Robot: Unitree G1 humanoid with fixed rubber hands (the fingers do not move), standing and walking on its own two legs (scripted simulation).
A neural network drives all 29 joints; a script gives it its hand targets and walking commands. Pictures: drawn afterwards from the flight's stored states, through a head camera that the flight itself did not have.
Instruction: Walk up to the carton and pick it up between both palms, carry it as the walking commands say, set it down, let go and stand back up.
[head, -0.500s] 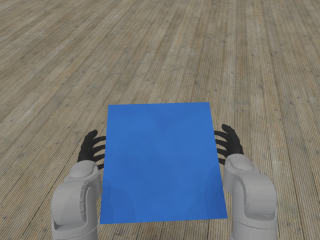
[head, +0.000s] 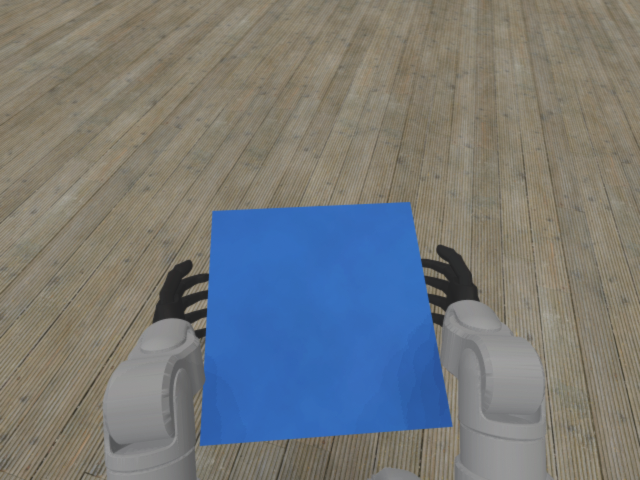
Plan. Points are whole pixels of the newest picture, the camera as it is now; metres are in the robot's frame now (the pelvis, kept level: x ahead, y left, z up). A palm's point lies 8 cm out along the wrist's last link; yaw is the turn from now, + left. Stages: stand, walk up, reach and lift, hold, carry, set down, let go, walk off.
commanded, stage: carry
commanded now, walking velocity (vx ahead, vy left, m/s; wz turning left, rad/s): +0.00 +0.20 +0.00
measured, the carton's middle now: (317, 329) +0.30 +0.01 +0.01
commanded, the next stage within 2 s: none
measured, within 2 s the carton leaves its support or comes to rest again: neither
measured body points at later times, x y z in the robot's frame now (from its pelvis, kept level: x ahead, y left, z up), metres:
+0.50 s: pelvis -0.05 +0.13 +0.00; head -0.03 +0.14 +0.45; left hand +0.23 +0.29 +0.09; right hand +0.24 -0.02 +0.10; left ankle -0.02 +0.25 -0.73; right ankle -0.03 -0.06 -0.71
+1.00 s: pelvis -0.10 +0.26 +0.01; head -0.09 +0.24 +0.46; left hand +0.18 +0.40 +0.10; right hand +0.17 +0.08 +0.11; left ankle -0.08 +0.40 -0.69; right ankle -0.10 +0.09 -0.73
